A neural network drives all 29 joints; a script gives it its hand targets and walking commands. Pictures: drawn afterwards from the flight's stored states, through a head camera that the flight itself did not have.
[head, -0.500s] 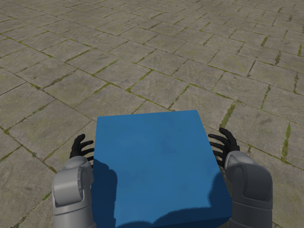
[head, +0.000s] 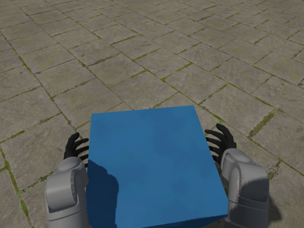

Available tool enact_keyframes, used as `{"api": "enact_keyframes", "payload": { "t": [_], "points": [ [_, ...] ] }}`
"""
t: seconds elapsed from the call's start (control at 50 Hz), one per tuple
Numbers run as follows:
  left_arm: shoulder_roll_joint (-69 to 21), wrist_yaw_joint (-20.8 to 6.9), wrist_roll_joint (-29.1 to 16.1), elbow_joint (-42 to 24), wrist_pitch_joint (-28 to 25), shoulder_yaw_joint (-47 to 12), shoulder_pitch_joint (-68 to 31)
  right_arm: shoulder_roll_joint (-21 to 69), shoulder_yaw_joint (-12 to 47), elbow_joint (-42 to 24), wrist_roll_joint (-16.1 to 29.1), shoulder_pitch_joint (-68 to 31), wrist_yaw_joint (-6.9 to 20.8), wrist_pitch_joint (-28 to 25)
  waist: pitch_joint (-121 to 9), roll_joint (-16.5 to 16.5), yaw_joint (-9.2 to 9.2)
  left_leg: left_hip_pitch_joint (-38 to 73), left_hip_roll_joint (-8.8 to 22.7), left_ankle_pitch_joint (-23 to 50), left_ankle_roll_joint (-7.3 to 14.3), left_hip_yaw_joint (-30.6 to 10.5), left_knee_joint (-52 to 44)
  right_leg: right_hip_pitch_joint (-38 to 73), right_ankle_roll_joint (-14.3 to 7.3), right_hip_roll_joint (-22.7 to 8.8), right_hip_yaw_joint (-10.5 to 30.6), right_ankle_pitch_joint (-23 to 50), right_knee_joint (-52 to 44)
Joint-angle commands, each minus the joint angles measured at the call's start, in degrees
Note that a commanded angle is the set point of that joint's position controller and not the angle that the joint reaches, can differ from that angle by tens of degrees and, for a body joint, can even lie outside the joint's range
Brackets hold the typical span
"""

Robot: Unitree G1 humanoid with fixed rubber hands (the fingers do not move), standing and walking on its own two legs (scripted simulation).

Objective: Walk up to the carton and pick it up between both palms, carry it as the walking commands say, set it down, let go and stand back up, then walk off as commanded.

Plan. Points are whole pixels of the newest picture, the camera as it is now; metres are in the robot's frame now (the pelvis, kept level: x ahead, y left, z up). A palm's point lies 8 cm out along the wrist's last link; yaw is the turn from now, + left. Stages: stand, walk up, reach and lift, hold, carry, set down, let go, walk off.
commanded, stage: carry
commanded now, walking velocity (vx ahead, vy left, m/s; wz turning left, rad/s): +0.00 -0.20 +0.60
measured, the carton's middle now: (149, 175) +0.27 +0.01 -0.04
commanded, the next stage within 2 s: none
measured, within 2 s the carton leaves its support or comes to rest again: neither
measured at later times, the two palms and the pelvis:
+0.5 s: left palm (60, 224) +0.13 +0.18 +0.08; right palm (219, 153) +0.26 -0.16 +0.09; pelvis -0.05 -0.09 +0.00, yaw +17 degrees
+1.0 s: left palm out of the picture +0.02 +0.11 +0.08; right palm (228, 158) +0.24 -0.17 +0.09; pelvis -0.08 -0.19 +0.00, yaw +35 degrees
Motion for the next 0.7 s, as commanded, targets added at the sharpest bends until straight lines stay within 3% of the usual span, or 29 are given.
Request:
{"api": "enact_keyframes", "payload": {
  "t": [0.0,0.04,0.06,0.08,0.1,0.12,0.14,0.18,0.22,0.26,0.28,0.3,0.32,0.34,0.36,0.38,0.4,0.42,0.46,0.48,0.52,0.54,0.56,0.58,0.6,0.62,0.64,0.66,0.68],
  "points": [
    [-47.18,-24.69,-28.72,-6.71,1.23,-48.29,-35.68,47.88,46.02,-4.78,23.77,-26.36,14.01,0.97,-19.90,8.48,0.04,22.04,19.41,40.98,8.03,-29.92,-18.24,-8.38,0.96,0.88,8.38,0.83,3.55],
    [-47.32,-25.26,-29.91,-7.22,1.18,-48.94,-34.73,47.77,45.49,-6.54,22.67,-24.82,13.38,0.72,-22.64,13.23,0.56,19.54,15.25,41.70,5.28,-22.97,-16.63,-0.99,0.97,2.99,6.65,1.76,-6.58],
    [-47.43,-25.35,-30.29,-8.62,1.06,-48.86,-35.41,48.21,46.12,-6.60,22.70,-25.95,13.16,0.73,-23.00,14.13,1.15,15.02,13.76,37.89,4.08,-19.99,-15.78,5.84,0.66,4.11,4.51,4.81,-13.17],
    [-47.78,-25.19,-30.37,-9.21,1.32,-48.88,-36.15,48.30,45.78,-5.83,22.28,-24.65,13.17,1.12,-22.80,12.93,1.69,9.96,11.64,30.39,1.87,-17.18,-14.37,13.78,-0.31,3.85,3.84,8.44,-22.79],
    [-47.25,-25.17,-29.66,-8.46,0.98,-48.51,-36.26,48.34,46.38,-6.58,22.55,-26.80,13.27,1.18,-24.67,3.37,1.89,1.84,7.27,16.31,-1.04,-12.29,-8.18,22.92,-2.68,-3.80,11.78,10.96,-28.05],
    [-46.88,-24.93,-29.28,-7.51,0.76,-47.86,-33.51,48.29,47.05,-7.71,23.61,-28.53,13.47,1.57,-22.51,-16.99,2.41,-12.25,-2.38,-8.73,-3.59,-1.28,4.81,27.10,-9.27,-17.59,26.40,24.14,-29.85],
    [-47.64,-24.54,-28.84,-10.77,-0.04,-48.28,-34.73,48.50,49.19,-10.97,25.35,-31.59,14.12,1.22,-22.94,-19.18,2.44,-9.87,-0.11,-15.35,-2.79,-0.72,14.84,21.59,-14.05,-19.02,22.49,28.17,-29.35],
    [-47.07,-24.04,-27.09,-7.17,1.12,-47.46,-32.31,47.89,48.18,-7.60,25.67,-30.99,14.55,1.67,-19.51,-5.75,2.48,-7.20,0.66,-11.33,-2.85,-0.70,17.35,18.77,-12.05,-16.12,15.44,29.96,-28.78],
    [-46.90,-23.85,-25.27,-4.58,1.27,-45.37,-30.76,47.02,48.36,-7.96,26.93,-32.92,15.14,1.78,-18.25,-6.96,2.19,-4.06,1.28,-8.82,-2.75,0.65,10.24,17.25,-10.04,-13.26,8.49,31.89,-25.60],
    [-46.30,-23.54,-24.54,-5.20,1.13,-45.32,-31.02,45.55,48.53,-8.27,27.31,-32.61,15.59,1.92,-18.71,-12.32,2.23,-0.93,0.18,-8.59,-2.64,2.33,2.53,18.60,-9.16,-12.74,5.16,34.50,-23.30],
    [-46.36,-23.31,-24.58,-7.51,1.03,-46.23,-31.94,45.98,48.29,-8.27,28.06,-32.37,16.03,2.11,-18.48,-11.05,1.88,1.73,0.68,-6.39,-1.87,1.98,-4.37,17.91,-8.43,-13.73,5.03,35.36,-22.07],
    [-45.66,-23.14,-24.70,-8.70,1.03,-46.22,-33.93,46.66,48.35,-6.92,28.15,-32.50,16.24,2.05,-19.62,-8.49,1.22,6.83,1.39,2.14,-1.47,0.51,-13.24,16.17,-6.02,-13.04,2.92,34.19,-19.44],
    [-46.36,-23.21,-25.33,-10.18,0.98,-47.19,-34.09,47.39,48.39,-7.64,28.90,-32.55,16.29,1.85,-19.29,-2.50,0.67,13.98,6.89,7.60,0.03,-8.28,-21.85,9.86,-2.65,-10.73,0.74,30.30,-11.71],
    [-46.37,-23.37,-26.09,-10.99,1.20,-47.50,-36.73,47.49,46.56,-4.94,27.26,-29.28,16.24,1.47,-19.46,17.95,1.06,23.59,22.73,32.77,6.25,-32.27,-23.08,-4.60,2.15,-4.37,-1.24,13.85,-1.70],
    [-46.05,-23.92,-29.01,-12.10,1.08,-49.93,-41.23,48.64,46.16,-3.74,26.44,-27.87,15.58,0.64,-18.71,22.48,0.10,28.17,23.22,46.26,11.31,-38.27,-21.73,-10.94,1.67,0.77,5.46,-6.84,3.70],
    [-46.56,-23.92,-28.90,-11.55,0.76,-50.27,-40.60,47.97,44.63,-2.47,24.73,-24.26,15.10,0.74,-18.54,17.81,-0.04,29.87,21.92,50.98,10.32,-35.37,-20.65,-13.42,1.80,0.65,7.00,-5.54,8.66],
    [-47.49,-24.49,-29.73,-9.96,0.64,-51.14,-38.64,47.21,45.09,-6.62,24.47,-25.77,14.51,-0.03,-19.02,11.72,0.04,29.51,21.00,52.31,9.54,-32.32,-19.07,-14.46,2.03,1.06,7.35,-3.72,10.50],
    [-47.95,-24.99,-30.40,-8.52,0.65,-49.98,-37.25,47.53,45.41,-7.38,23.59,-26.45,13.60,-0.21,-22.13,9.30,0.33,30.36,19.58,53.29,8.44,-27.73,-16.32,-12.58,2.17,0.60,8.54,0.11,7.15],
    [-47.36,-25.41,-31.38,-9.11,0.65,-50.49,-37.48,48.28,44.34,-6.11,22.20,-24.62,13.19,-0.14,-23.45,13.62,0.54,24.62,15.95,53.57,6.34,-21.11,-15.73,-5.71,2.40,1.85,6.77,3.00,0.55],
    [-47.30,-25.54,-31.35,-9.54,0.89,-50.21,-38.74,48.11,43.99,-5.75,21.11,-24.60,13.15,0.06,-22.08,16.36,0.58,21.40,15.40,49.88,5.80,-21.29,-16.53,-2.65,2.40,2.84,6.09,2.50,-3.14],
    [-48.17,-25.71,-32.16,-10.07,0.77,-49.93,-37.15,48.78,45.53,-8.83,22.24,-26.70,12.81,0.13,-22.99,12.63,1.09,18.48,13.48,41.12,4.06,-18.54,-14.63,5.17,2.01,4.63,3.69,4.81,-14.49],
    [-48.32,-25.73,-32.04,-9.86,0.43,-49.50,-38.44,48.12,46.07,-8.94,22.02,-28.44,12.74,0.22,-24.11,9.10,1.76,15.12,11.22,35.86,2.03,-15.84,-12.72,12.01,1.26,4.04,2.85,10.88,-22.39],
    [-48.35,-25.60,-32.00,-9.80,0.33,-49.01,-38.51,49.40,46.29,-7.68,22.03,-27.62,12.75,0.42,-26.16,4.59,2.01,7.20,8.77,23.79,-0.29,-14.48,-10.00,21.56,-0.75,-0.56,7.34,12.87,-25.96],
    [-46.64,-25.55,-30.89,-8.53,0.19,-48.46,-36.30,48.58,46.25,-7.82,21.86,-26.51,12.89,0.71,-25.61,-11.17,2.13,-4.52,0.88,3.35,-2.78,-6.57,-1.20,27.82,-5.44,-12.44,20.79,24.49,-28.96],
    [-48.08,-25.06,-29.52,-9.13,-0.28,-48.52,-33.16,48.79,47.85,-10.95,24.53,-30.60,13.70,0.83,-26.11,-19.66,2.75,-6.19,-1.81,-14.83,-3.09,0.66,10.53,23.80,-12.02,-18.39,22.32,32.10,-27.61],
    [-48.56,-24.71,-29.49,-10.78,0.06,-48.62,-36.09,50.00,48.87,-10.81,26.12,-34.08,14.36,0.91,-23.24,-15.00,2.62,-4.94,-0.31,-14.91,-2.74,-0.80,14.20,20.14,-12.48,-17.06,18.60,32.06,-28.14],
    [-47.79,-24.45,-28.48,-8.49,0.68,-47.77,-33.04,49.05,48.49,-8.86,25.84,-32.01,14.29,1.04,-21.53,-8.90,2.65,-5.37,0.13,-12.64,-3.07,-0.41,14.86,20.99,-11.20,-16.11,15.34,30.72,-28.12],
    [-47.74,-24.27,-26.89,-7.15,0.61,-47.04,-32.03,48.13,48.69,-9.57,26.29,-32.75,14.70,1.10,-20.66,-7.11,2.62,-4.58,1.01,-11.43,-3.17,0.17,13.60,18.90,-10.51,-15.55,12.48,30.55,-27.07],
    [-47.43,-23.87,-25.47,-5.06,0.69,-45.16,-30.10,47.58,49.18,-9.77,27.27,-34.21,14.85,1.19,-19.41,-8.48,2.22,-2.00,1.17,-10.05,-2.55,0.32,7.88,17.40,-9.23,-13.39,9.24,32.89,-25.01]
  ]
}}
